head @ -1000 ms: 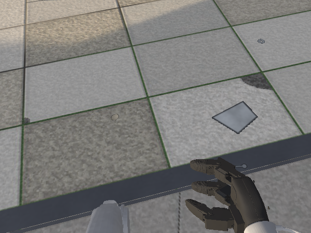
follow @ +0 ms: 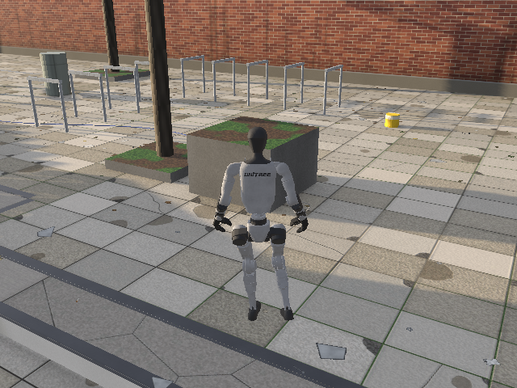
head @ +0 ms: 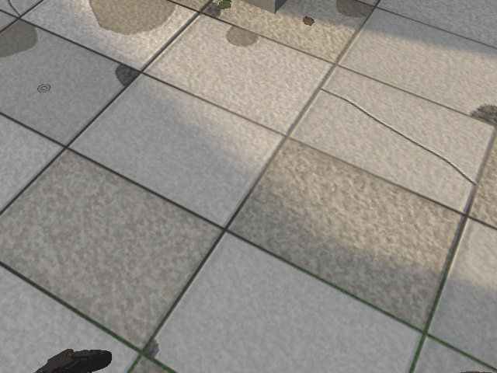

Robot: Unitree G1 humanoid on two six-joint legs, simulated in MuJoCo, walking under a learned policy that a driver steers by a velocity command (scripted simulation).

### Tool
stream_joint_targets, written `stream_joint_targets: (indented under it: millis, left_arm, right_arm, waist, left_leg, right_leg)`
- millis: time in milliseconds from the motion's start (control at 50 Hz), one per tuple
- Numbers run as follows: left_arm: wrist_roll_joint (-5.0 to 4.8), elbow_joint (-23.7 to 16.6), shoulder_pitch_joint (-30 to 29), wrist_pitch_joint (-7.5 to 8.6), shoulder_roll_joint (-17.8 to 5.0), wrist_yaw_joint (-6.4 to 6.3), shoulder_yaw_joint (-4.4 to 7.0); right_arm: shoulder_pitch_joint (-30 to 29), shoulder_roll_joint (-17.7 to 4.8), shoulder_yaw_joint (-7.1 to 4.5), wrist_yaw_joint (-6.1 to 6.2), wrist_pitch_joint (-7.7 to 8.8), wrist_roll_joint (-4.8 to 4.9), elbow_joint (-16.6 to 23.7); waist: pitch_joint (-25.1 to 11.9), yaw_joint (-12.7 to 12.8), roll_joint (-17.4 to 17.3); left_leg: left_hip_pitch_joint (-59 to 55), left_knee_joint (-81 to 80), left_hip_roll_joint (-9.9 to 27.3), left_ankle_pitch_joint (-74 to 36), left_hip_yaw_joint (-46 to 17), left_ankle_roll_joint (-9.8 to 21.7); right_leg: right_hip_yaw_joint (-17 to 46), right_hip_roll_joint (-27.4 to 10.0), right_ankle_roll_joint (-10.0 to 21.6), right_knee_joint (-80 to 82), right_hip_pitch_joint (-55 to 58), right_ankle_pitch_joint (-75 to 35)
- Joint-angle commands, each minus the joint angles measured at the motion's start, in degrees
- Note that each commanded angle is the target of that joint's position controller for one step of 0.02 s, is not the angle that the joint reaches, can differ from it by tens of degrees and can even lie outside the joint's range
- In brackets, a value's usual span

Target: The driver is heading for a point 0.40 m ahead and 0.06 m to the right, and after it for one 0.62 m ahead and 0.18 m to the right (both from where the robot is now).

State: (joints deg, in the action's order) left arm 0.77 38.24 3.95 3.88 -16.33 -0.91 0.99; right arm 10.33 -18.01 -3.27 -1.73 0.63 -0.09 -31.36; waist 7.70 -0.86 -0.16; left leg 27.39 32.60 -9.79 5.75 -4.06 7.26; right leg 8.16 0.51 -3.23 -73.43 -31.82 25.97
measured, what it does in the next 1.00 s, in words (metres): walks ahead: right foot, then left foot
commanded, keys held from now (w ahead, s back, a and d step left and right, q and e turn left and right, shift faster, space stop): q+shift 0.18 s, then shift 0.12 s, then w+shift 0.24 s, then w+e+shift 0.46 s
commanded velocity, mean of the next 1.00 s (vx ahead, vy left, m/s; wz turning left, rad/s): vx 0.52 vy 0.00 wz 0.15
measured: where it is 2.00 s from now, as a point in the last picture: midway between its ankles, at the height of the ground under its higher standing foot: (285, 210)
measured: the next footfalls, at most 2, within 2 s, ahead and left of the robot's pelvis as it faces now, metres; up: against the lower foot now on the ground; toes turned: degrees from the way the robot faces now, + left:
right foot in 0.28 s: +0.26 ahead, -0.16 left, +0.00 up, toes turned +27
left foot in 0.70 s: +0.16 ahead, +0.09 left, +0.00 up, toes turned +17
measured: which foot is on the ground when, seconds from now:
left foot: down 0.00-0.28, up 0.30-0.68, down 0.70-1.00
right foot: up 0.00-0.26, down 0.28-0.70, up 0.72-1.00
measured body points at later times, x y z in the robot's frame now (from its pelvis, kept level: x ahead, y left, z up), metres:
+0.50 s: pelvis +0.15 -0.08 +0.03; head +0.15 -0.09 +0.48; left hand +0.15 +0.21 -0.07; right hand +0.38 -0.29 -0.06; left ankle +0.08 +0.04 -0.63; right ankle +0.22 -0.17 -0.72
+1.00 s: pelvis +0.31 -0.01 +0.01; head +0.32 +0.00 +0.46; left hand +0.48 +0.26 -0.07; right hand +0.32 -0.29 -0.11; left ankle +0.12 +0.08 -0.72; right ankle +0.50 -0.15 -0.62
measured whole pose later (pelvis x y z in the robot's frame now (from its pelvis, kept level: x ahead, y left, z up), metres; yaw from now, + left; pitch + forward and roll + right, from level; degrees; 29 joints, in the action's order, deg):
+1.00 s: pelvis +0.31 -0.01 +0.01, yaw +4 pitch +1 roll +1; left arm -2.1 35.8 9.5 1.1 -17.6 2.6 3.1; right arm 26.5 -15.6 -2.9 0.8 5.6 -1.4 -45.8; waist -0.9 -4.1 2.3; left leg -8.3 14.6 1.9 23.5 12.7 -2.5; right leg 1.6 -5.3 0.5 -62.8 -51.1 -1.3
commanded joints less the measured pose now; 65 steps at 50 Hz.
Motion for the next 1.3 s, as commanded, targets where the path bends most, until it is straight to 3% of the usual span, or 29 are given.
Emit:
stream_joint_targets:
  millis: [20, 120, 260, 280, 300, 320, 340, 380, 540, 600, 660, 680, 700, 720, 740, 760, 820, 940, 1020, 1060, 1100, 1120, 1140, 1160, 1180, 1200, 1220, 1240, 1300]
  left_arm:
    - [0.90, -1.8, 6.2, -0.69, -7.6, -0.99, 2.70]
    - [-0.15, -3.4, -0.4, -1.99, -4.5, -0.70, 2.05]
    - [-0.54, -3.0, 0.1, -0.79, -5.8, 0.13, 3.58]
    - [-0.27, -2.8, 0.5, -0.68, -6.1, 0.24, 3.87]
    - [0.78, -4.4, -0.5, -1.19, -8.8, 0.03, 4.10]
    - [2.51, -3.8, 2.3, -1.86, -11.1, -0.04, 4.87]
    - [1.50, -4.6, 1.3, -1.79, -9.0, 0.17, 4.69]
    - [-0.34, -3.9, 3.1, -2.16, -6.9, -0.05, 3.80]
    - [-1.50, -1.3, 11.8, -0.49, -7.9, 0.03, 3.79]
    - [-2.51, -1.4, 11.3, -0.94, -8.9, 0.35, 3.82]
    - [-3.12, -2.3, 11.0, -1.76, -8.1, 0.36, 3.39]
    - [-3.10, -3.4, 9.7, -1.51, -6.1, 0.56, 2.75]
    - [-3.00, -4.9, 7.1, -0.70, -1.5, 1.00, 1.52]
    - [-3.24, -7.2, 7.8, 0.89, 2.5, 1.57, 0.32]
    - [-4.49, -9.2, 6.3, 1.83, -0.5, 1.58, 0.74]
    - [-4.41, -8.7, 5.3, 1.55, -3.7, 1.55, 1.64]
    - [-2.77, -6.6, 7.3, -0.42, -4.1, 2.18, 2.42]
    - [-2.74, -6.6, 3.0, -2.23, -2.5, 3.05, 2.23]
    - [-3.25, -8.5, -4.8, -1.52, -0.8, 5.45, 1.23]
    - [-3.56, -9.4, -5.9, -1.21, -1.7, 6.09, 1.48]
    - [-4.14, -9.3, -0.4, -1.73, -5.2, 5.76, 3.04]
    - [-4.34, -7.5, 8.8, -2.26, -8.6, 5.54, 4.66]
    - [-3.99, -3.5, 22.9, -2.91, -13.8, 4.90, 7.35]
    - [-3.50, -0.5, 27.4, -3.91, -15.3, 3.57, 7.87]
    - [-1.52, -3.7, 20.8, -2.67, -19.7, 3.20, 7.59]
    - [-0.84, -5.2, 21.9, -1.70, -13.3, 3.31, 6.35]
    - [-0.27, -4.1, 20.6, -0.67, -11.9, 3.31, 5.77]
    - [-0.86, -4.0, 15.7, 0.16, -11.2, 3.52, 5.35]
    - [-0.19, -4.7, 7.7, 0.83, -6.9, 2.88, 3.79]
  right_arm:
    - [-1.2, -9.6, -3.58, 1.96, 0.53, 0.32, 4.6]
    - [-1.8, -9.6, -3.81, 4.57, -2.73, 1.57, 4.2]
    - [-1.7, -5.5, -2.85, 4.29, -3.29, 0.98, 3.7]
    - [0.7, -3.2, -2.20, 4.01, -3.22, 0.97, 2.9]
    - [6.5, 0.4, -1.06, 3.81, -3.22, 0.15, 1.9]
    - [8.7, -4.4, -2.13, 3.61, -2.81, 0.75, 3.4]
    - [6.7, -8.1, -2.86, 3.54, -2.19, 0.79, 2.6]
    - [4.3, -7.2, -2.40, 3.37, -2.11, -0.15, 1.1]
    - [-1.2, -1.8, -0.06, 2.80, 2.41, 0.48, 1.4]
    - [-0.6, -1.0, 0.28, 2.47, 4.00, 0.96, 1.1]
    - [3.1, -1.4, 0.05, 2.25, 5.37, 1.84, -0.6]
    - [7.2, -2.6, -0.47, 2.59, 5.46, 1.95, -2.0]
    - [16.0, -4.7, -1.28, 3.05, 5.42, 1.78, -3.8]
    - [18.1, -9.2, -2.18, 2.99, 4.85, 0.28, -3.6]
    - [16.3, -11.8, -3.43, 2.66, 4.85, -0.55, -4.8]
    - [14.4, -8.1, -2.51, 2.58, 5.46, -0.12, -4.1]
    - [9.8, -3.4, -0.78, 2.32, 5.81, -0.51, -4.7]
    - [9.8, -2.3, -0.41, 2.60, 6.24, -1.54, -9.1]
    - [12.5, -5.1, -1.01, 2.65, 5.60, -0.80, -11.9]
    - [12.0, -8.7, -1.70, 2.70, 4.76, -0.68, -12.4]
    - [11.4, -12.3, -2.53, 3.02, 3.34, -0.57, -12.5]
    - [9.8, -13.7, -2.99, 3.03, 2.77, -0.39, -11.8]
    - [7.8, -14.2, -3.20, 3.00, 2.94, 0.24, -10.5]
    - [9.9, -8.1, -1.57, 3.07, 4.25, 0.06, -10.2]
    - [17.7, 0.5, 1.50, 2.25, 6.83, 0.25, -5.7]
    - [9.4, -6.8, 0.61, 2.11, 9.26, 1.85, -4.6]
    - [4.2, -7.6, 0.19, 2.44, 9.57, 3.79, -3.1]
    - [3.6, -6.4, 0.48, 3.12, 9.17, 2.86, -3.5]
    - [8.6, -7.0, -0.45, 2.82, 5.53, 0.92, -6.8]
  waist:
    - [-16.7, 3.0, 1.6]
    - [-18.4, 2.1, -1.8]
    - [-15.4, 1.7, -10.1]
    - [-14.9, 1.2, -6.9]
    - [-16.6, -1.9, 5.8]
    - [-17.4, -3.0, 16.0]
    - [-14.7, -1.7, 13.1]
    - [-12.8, 0.1, 9.3]
    - [-8.3, 3.6, 9.5]
    - [-7.4, 1.9, 12.2]
    - [-6.9, -1.4, 8.3]
    - [-8.5, -3.6, 6.5]
    - [-12.4, -7.7, 1.0]
    - [-14.3, -6.9, -9.8]
    - [-12.8, -5.7, -14.5]
    - [-9.2, -5.6, -10.6]
    - [-4.4, -2.2, -7.6]
    - [1.4, -1.0, -5.1]
    - [4.4, -3.2, -2.5]
    - [3.0, -1.5, -4.4]
    - [-2.7, 3.8, -9.8]
    - [-7.8, 9.0, -11.7]
    - [-14.8, 15.5, -10.0]
    - [-15.0, 14.1, 0.9]
    - [-24.0, 2.8, 19.7]
    - [-30.5, 9.3, 7.9]
    - [-20.5, 7.6, 3.5]
    - [-13.0, 3.5, -4.2]
    - [-8.0, -2.1, -0.8]
  left_leg:
    - [-11.9, -9.2, 15.2, -31.7, -22.0, 10.0]
    - [-9.5, -7.9, 10.8, -19.1, -22.5, 4.8]
    - [-10.3, -1.9, 9.3, -3.8, -27.3, 0.9]
    - [-7.8, 3.1, 6.6, 6.7, -24.8, -1.2]
    - [-1.6, 17.4, 0.1, 28.3, -16.6, -4.5]
    - [6.0, 26.2, -1.7, 34.6, -11.4, -6.9]
    - [10.4, 31.1, 3.8, 26.6, -9.5, -8.3]
    - [12.2, 35.3, 6.1, 19.7, -4.1, -9.9]
    - [5.0, 19.3, 10.5, 11.3, 3.4, -8.3]
    - [-7.2, 4.8, 8.2, 14.4, 4.7, -8.5]
    - [-19.2, -10.3, 8.5, 5.4, 5.3, -7.0]
    - [-28.8, -11.0, 11.0, 4.7, 4.5, -6.4]
    - [-42.3, -11.9, 19.5, 10.4, -4.1, -4.9]
    - [-47.3, -14.4, 32.0, 24.1, -20.7, -0.3]
    - [-42.9, -18.1, 37.9, 37.9, -31.0, 5.2]
    - [-40.8, -19.1, 35.4, 38.7, -28.6, 4.6]
    - [-32.3, -21.9, 29.0, 24.4, -12.7, 1.0]
    - [-23.4, -26.1, 23.3, 4.3, 9.5, -1.9]
    - [-27.4, -27.7, 23.8, -4.2, 16.5, -3.5]
    - [-30.7, -23.6, 24.6, -31.6, 19.3, -3.9]
    - [-36.3, -11.7, 26.3, -64.8, 19.8, -3.7]
    - [-34.4, 0.2, 26.9, -73.0, 19.7, -3.2]
    - [-25.4, 16.4, 25.4, -69.3, 18.6, -3.6]
    - [-6.5, 37.4, 18.6, -16.4, 15.7, -6.4]
    - [15.8, 60.9, 6.5, 28.1, 5.7, -8.9]
    - [16.6, 60.0, 9.0, 22.5, -5.0, -7.0]
    - [16.6, 56.0, 10.8, 18.8, -3.7, -6.2]
    - [13.6, 50.7, 13.7, 16.3, -2.7, -6.6]
    - [3.0, 41.7, 18.3, 13.8, -1.2, -8.4]
  right_leg:
    - [0.4, -0.3, -1.3, 9.0, -0.8, -2.3]
    - [0.7, 3.6, -2.8, 22.5, 2.1, -14.0]
    - [0.9, 2.4, -0.3, 45.2, 15.5, -21.4]
    - [1.8, -1.4, 1.9, 50.3, 20.8, -27.2]
    - [14.3, -14.4, 7.6, 51.1, 28.3, -38.2]
    - [30.0, -22.4, 17.0, 56.6, 27.6, -23.4]
    - [32.9, -20.4, 17.6, 59.6, 25.4, 3.4]
    - [24.8, -14.7, 12.0, 60.6, 23.9, 15.8]
    - [13.9, -10.6, 13.2, 65.3, 18.0, 6.5]
    - [13.4, -9.1, 14.0, 63.7, 11.5, 1.6]
    - [14.2, -7.3, 13.0, 57.9, 5.7, 1.9]
    - [12.8, -5.2, 10.8, 53.6, -1.0, 1.8]
    - [7.9, -0.8, 7.1, 39.6, -11.9, 2.6]
    - [1.6, 2.6, 4.9, 25.2, -23.2, 1.0]
    - [0.5, -3.2, 4.5, 14.4, -31.4, -0.9]
    - [0.7, -4.7, 4.3, 8.0, -34.1, -4.5]
    - [0.0, -6.3, 3.1, 1.7, -31.4, -13.5]
    - [-5.1, -6.0, 2.5, 5.5, -23.9, -27.3]
    - [-11.6, -6.1, 6.8, 21.7, -17.2, -30.0]
    - [-16.7, -2.6, 9.7, 27.2, -9.4, -26.1]
    - [-20.2, 2.3, 12.0, 26.7, -1.4, -18.1]
    - [-20.5, 4.3, 13.5, 26.4, 9.9, -14.4]
    - [-17.2, 5.5, 16.2, 31.7, 30.7, -16.6]
    - [-5.1, 0.7, 17.5, 34.7, 48.1, -18.4]
    - [32.4, -15.2, 30.5, 45.0, 62.6, -8.9]
    - [40.3, -18.0, 28.2, 55.8, 59.7, -5.0]
    - [34.0, -17.6, 24.9, 57.7, 49.0, -14.2]
    - [26.0, -15.6, 22.8, 56.8, 36.9, -25.3]
    - [9.1, -10.5, 20.2, 57.3, 17.6, -45.7]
